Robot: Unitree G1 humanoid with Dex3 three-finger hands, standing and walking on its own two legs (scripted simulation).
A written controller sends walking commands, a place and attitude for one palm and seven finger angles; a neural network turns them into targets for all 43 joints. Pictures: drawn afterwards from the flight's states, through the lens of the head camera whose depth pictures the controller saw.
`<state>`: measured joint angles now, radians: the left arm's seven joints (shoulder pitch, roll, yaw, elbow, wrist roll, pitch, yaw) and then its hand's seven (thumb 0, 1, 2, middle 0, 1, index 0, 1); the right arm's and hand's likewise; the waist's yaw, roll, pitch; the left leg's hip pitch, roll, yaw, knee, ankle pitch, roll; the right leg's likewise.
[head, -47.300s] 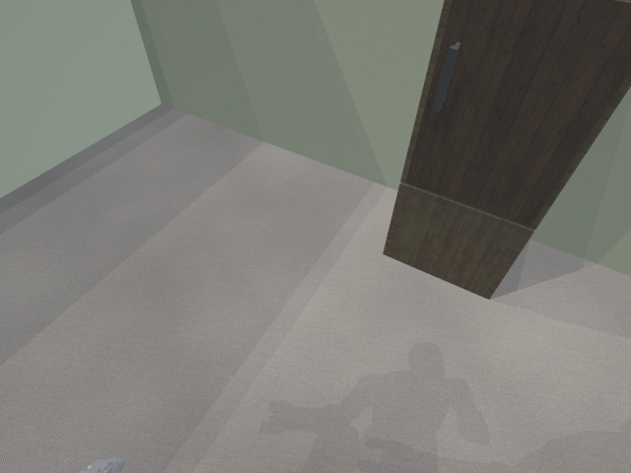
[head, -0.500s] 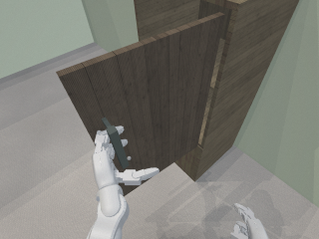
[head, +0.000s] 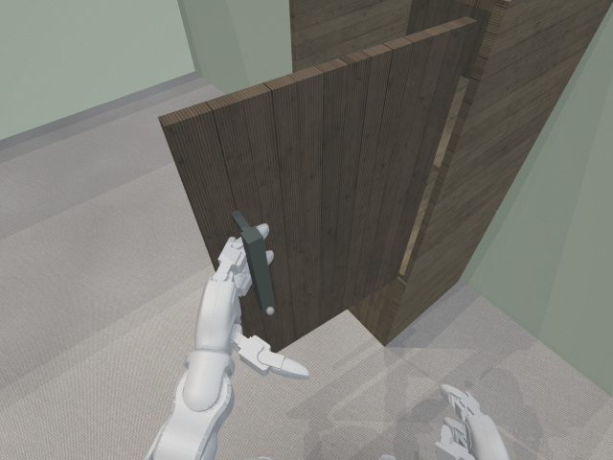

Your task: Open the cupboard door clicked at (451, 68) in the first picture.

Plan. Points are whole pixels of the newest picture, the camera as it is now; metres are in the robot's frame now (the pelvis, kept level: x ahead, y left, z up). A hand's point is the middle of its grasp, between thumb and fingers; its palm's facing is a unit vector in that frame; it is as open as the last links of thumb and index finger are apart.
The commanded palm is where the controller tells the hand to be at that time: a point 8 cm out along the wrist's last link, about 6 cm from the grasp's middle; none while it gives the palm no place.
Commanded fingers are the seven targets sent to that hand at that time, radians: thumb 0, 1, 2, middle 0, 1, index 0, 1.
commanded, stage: slide the hand sideways off the handle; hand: left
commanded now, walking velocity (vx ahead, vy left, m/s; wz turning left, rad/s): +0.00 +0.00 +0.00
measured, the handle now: (253, 264) +0.34 +0.10 +0.07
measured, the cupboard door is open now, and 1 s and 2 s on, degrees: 84 84 84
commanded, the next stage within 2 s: draw the hand back to the body in 1.06 s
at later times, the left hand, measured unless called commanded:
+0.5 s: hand (251, 332) +0.25 +0.09 +0.07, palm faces -0.11 -0.99 -0.02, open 16.1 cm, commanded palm +0.23 +0.16 +0.07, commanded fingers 0.00 -0.50 0.30 -0.15 -0.30 -0.15 -0.30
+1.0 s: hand (195, 361) +0.21 +0.15 +0.06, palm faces -0.03 -1.00 -0.05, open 16.2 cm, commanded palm +0.19 +0.21 +0.07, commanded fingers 0.00 -0.50 0.30 -0.15 -0.30 -0.15 -0.30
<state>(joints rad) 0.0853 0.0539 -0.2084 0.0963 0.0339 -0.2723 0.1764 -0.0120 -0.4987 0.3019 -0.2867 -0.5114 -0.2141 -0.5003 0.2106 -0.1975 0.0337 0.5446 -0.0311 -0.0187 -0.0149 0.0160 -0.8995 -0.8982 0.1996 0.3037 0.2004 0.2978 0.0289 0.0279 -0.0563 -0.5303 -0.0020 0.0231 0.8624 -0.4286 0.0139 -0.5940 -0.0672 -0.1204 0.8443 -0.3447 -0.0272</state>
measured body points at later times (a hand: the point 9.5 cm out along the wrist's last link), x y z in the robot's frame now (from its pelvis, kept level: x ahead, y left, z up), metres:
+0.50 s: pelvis +0.02 +0.01 +0.00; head +0.05 +0.00 +0.44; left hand +0.25 +0.15 +0.07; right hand +0.19 -0.21 -0.08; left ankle +0.01 +0.11 -0.70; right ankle +0.05 -0.11 -0.70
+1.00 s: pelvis +0.03 +0.00 -0.02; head +0.07 -0.01 +0.43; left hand +0.21 +0.20 +0.07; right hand +0.21 -0.24 -0.09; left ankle +0.01 +0.11 -0.70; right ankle +0.05 -0.11 -0.70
